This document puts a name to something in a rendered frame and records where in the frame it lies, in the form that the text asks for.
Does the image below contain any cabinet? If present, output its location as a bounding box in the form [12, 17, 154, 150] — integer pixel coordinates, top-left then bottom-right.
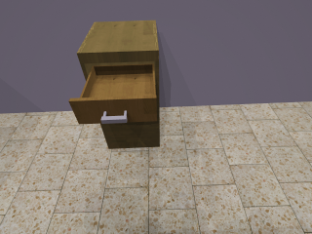
[76, 19, 160, 149]

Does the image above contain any drawer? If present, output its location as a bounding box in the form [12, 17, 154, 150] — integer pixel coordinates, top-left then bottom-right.
[68, 63, 157, 125]

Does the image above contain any handle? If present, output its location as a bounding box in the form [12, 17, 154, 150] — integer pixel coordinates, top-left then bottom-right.
[100, 110, 128, 124]

